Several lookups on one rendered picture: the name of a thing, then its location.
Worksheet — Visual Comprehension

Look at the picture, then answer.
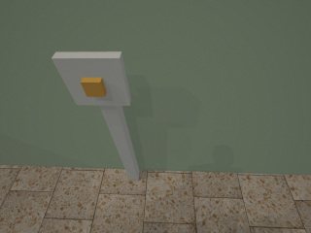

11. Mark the button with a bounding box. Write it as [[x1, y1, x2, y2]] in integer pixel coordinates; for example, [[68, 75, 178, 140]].
[[81, 77, 107, 97]]

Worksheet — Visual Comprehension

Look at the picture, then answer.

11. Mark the panel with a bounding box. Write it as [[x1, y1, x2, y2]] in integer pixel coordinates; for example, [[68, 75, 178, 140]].
[[52, 51, 140, 181]]

